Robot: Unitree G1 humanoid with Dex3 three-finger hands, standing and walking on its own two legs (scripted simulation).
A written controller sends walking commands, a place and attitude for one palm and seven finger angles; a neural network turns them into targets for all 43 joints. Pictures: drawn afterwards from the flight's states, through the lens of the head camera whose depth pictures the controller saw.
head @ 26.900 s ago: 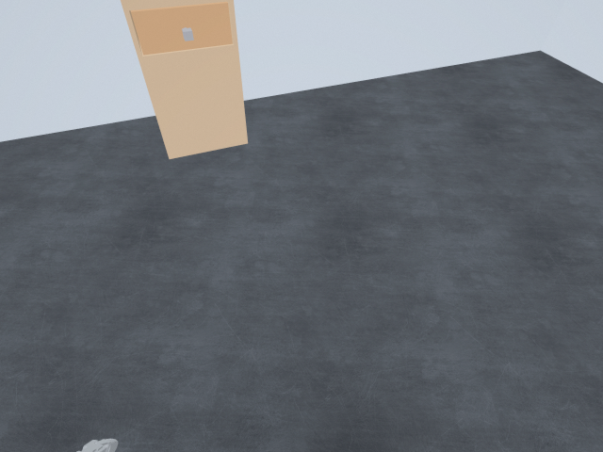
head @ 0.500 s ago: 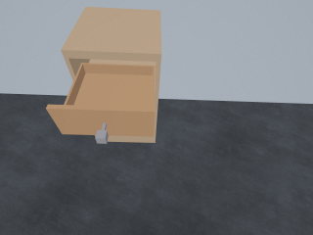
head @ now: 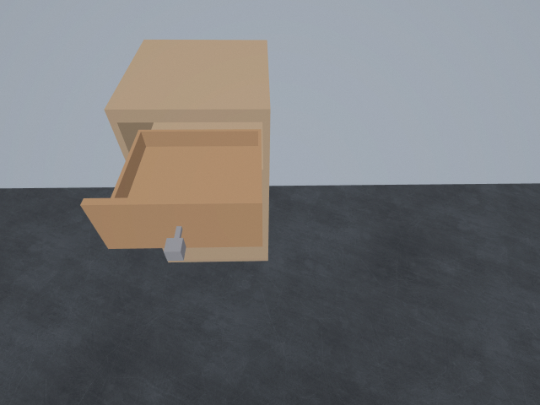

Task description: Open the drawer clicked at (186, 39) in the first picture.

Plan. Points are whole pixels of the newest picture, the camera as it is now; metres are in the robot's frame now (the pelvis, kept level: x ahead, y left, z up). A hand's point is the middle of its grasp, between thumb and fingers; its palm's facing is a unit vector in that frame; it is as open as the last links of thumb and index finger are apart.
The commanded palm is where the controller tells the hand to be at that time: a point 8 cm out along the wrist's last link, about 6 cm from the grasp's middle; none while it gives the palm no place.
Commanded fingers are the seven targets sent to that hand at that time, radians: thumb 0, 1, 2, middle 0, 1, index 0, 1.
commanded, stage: let the arm hang, fingers relaxed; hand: left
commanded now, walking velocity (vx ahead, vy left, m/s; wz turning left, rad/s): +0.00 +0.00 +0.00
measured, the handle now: (176, 242) +0.47 +0.24 -0.14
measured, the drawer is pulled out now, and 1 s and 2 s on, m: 0.30 0.30 0.30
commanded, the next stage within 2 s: look to check the result in 0.14 s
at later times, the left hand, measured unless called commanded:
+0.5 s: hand out of the picture -0.01 +0.15 -0.17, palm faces +0.06 -0.98 -0.17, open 7.4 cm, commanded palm none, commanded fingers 0.00 0.90 0.90 -0.20 -0.30 -0.20 -0.30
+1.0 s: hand out of the picture +0.01 +0.14 -0.17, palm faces +0.06 -0.98 -0.17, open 7.4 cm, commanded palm none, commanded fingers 0.00 0.90 0.90 -0.20 -0.30 -0.20 -0.30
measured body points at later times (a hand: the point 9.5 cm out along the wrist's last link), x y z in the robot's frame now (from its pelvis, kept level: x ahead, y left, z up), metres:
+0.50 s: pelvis +0.01 +0.00 +0.00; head +0.03 -0.01 +0.45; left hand -0.02 +0.20 -0.16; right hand -0.02 -0.20 -0.16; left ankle +0.00 +0.11 -0.74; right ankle +0.02 -0.11 -0.74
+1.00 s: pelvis +0.03 -0.01 +0.00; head +0.05 -0.02 +0.45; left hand +0.01 +0.20 -0.16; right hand +0.00 -0.21 -0.16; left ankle +0.00 +0.11 -0.74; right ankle +0.02 -0.11 -0.74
